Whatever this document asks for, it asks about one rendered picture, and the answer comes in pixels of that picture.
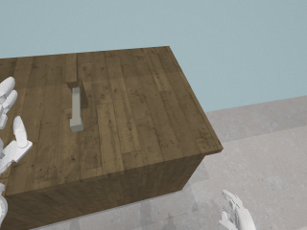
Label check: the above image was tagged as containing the robot left hand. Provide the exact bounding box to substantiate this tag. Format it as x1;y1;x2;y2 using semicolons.
0;77;33;175

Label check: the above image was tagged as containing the counter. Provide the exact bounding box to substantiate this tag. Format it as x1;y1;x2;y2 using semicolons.
0;46;224;230

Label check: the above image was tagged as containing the robot right hand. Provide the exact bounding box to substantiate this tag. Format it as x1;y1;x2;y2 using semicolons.
219;190;256;230

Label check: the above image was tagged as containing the tap lever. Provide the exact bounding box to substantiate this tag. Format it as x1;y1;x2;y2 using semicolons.
70;87;83;132

